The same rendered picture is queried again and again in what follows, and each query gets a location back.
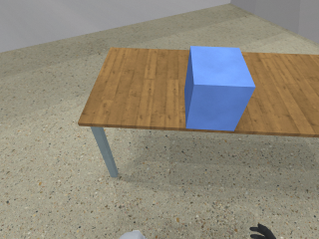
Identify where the table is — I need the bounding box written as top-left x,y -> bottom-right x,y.
78,47 -> 319,178

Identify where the carton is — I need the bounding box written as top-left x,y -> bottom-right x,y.
184,46 -> 256,131

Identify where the robot right hand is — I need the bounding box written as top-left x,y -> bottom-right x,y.
249,223 -> 276,239

